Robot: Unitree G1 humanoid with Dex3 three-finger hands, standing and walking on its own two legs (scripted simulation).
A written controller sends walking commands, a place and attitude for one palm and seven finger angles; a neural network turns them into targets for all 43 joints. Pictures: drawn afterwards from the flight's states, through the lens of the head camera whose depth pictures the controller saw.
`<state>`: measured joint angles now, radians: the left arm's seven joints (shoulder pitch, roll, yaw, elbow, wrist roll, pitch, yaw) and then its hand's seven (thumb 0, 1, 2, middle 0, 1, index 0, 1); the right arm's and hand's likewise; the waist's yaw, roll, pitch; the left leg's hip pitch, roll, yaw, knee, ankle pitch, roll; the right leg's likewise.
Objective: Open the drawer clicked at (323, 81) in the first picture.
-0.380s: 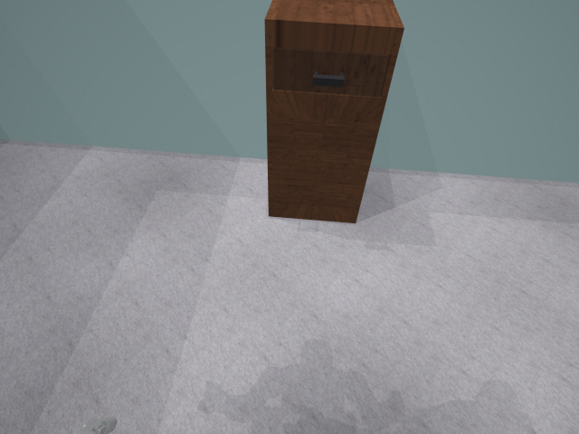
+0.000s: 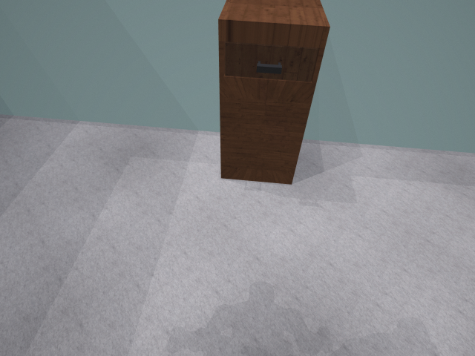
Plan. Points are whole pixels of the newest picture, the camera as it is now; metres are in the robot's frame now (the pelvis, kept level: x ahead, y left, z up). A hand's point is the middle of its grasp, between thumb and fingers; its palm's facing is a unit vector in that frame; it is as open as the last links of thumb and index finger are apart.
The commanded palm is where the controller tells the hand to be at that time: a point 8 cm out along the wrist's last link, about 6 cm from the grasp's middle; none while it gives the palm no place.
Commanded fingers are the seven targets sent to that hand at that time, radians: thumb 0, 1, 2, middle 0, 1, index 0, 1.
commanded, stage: stand and wait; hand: left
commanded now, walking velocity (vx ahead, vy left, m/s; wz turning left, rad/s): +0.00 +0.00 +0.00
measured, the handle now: (269, 66) +1.19 -0.05 -0.05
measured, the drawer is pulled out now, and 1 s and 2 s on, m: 0.00 0.00 0.00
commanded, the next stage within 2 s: look at it before walking up in 0.44 s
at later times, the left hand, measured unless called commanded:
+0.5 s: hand out of the picture +0.06 +0.24 -0.16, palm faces -0.03 -0.95 -0.33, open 7.4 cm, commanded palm none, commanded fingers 0.00 0.90 0.90 -0.20 -0.30 -0.20 -0.30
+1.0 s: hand out of the picture +0.07 +0.23 -0.16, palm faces -0.03 -0.95 -0.32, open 7.4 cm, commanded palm none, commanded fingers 0.00 0.90 0.90 -0.20 -0.30 -0.20 -0.30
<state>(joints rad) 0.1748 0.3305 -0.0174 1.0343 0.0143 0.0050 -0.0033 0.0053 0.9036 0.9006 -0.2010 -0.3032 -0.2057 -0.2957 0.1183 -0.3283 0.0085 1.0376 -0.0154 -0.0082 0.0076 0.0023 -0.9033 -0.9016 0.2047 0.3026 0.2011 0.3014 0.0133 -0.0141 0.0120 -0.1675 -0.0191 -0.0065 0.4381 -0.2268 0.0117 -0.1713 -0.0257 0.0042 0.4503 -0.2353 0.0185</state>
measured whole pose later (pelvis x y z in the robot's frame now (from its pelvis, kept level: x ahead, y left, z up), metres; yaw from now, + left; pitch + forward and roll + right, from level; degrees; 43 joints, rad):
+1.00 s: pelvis +0.00 -0.01 +0.00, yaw -1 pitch -2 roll +0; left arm 0.16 0.34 -0.01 1.09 0.01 -0.01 0.00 0.00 0.90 0.90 -0.20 -0.30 -0.20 -0.30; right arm 0.12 -0.33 0.01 1.11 -0.01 -0.01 0.01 0.00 -0.90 -0.90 0.20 0.30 0.20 0.30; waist 0.01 -0.01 0.02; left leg -0.14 0.00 0.00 0.37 -0.20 -0.01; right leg -0.15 -0.01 0.01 0.39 -0.20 0.00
